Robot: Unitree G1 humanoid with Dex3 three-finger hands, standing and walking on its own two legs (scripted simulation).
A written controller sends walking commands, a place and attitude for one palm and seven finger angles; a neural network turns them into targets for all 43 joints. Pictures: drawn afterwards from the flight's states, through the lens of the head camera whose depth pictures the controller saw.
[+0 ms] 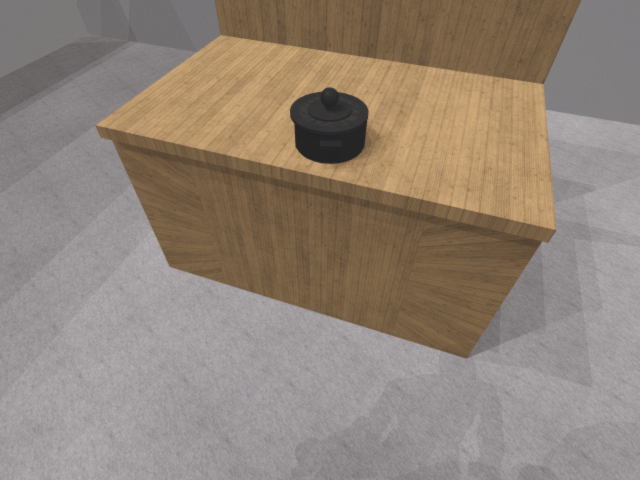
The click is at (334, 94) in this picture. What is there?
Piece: lid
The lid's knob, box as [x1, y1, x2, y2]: [320, 87, 338, 106]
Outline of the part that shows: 328,87 322,91 320,98 324,105 332,106 336,103 338,95 333,88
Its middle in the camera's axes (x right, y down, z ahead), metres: +0.02 -0.34 +0.93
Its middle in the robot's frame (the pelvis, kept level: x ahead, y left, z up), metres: +0.93 +0.03 +0.02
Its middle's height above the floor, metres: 0.80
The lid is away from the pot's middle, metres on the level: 0.00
